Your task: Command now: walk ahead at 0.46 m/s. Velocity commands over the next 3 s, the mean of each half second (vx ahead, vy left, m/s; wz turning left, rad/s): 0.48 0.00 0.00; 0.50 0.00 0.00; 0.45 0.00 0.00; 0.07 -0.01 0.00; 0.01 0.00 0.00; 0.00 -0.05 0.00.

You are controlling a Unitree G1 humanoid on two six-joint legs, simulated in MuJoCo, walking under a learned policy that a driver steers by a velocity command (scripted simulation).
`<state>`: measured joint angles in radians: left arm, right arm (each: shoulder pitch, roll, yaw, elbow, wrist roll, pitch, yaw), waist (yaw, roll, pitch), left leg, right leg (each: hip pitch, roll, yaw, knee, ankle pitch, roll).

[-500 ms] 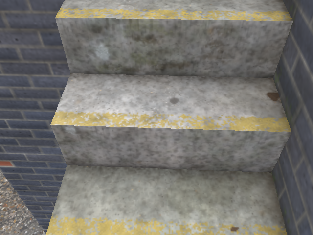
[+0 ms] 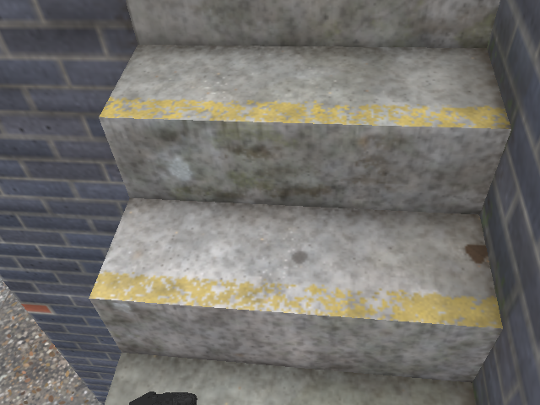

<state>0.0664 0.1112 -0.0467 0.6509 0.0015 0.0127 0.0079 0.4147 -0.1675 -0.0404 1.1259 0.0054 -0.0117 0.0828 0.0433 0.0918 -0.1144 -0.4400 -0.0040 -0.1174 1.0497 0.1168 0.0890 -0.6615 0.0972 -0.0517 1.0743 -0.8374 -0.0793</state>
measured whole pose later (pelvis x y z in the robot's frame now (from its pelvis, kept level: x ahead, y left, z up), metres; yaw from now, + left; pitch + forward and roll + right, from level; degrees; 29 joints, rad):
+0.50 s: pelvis +0.15 +0.02 +0.10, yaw -3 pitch +5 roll +3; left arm 0.54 0.09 -0.06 1.13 0.14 -0.10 -0.14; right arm 0.11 -0.20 0.07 0.76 -0.01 0.10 0.05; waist -0.01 0.00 -0.10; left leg -1.51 0.11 0.01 2.12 -0.24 0.13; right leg 0.03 -0.08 -0.11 0.28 -0.40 -0.02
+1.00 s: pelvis +0.40 +0.09 +0.31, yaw -4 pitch +2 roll -2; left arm 0.09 0.08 -0.05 0.81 -0.02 -0.03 0.06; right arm 0.49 -0.12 -0.01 1.20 0.01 -0.16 0.02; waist -0.04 -0.02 0.00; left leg -0.16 -0.03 0.06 0.45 -0.32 0.07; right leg -1.39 0.04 0.01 2.08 -0.10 -0.18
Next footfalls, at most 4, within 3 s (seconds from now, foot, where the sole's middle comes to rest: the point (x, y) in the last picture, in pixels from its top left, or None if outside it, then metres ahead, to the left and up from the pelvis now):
0.60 left None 0.39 0.15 -0.47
1.10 right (312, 256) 0.60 0.00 -0.27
1.38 left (167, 181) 0.65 0.24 -0.12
1.56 left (167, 241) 0.63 0.27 -0.26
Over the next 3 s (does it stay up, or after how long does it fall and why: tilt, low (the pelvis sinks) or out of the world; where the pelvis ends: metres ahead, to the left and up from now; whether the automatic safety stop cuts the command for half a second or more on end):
stays up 0.82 0.08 0.72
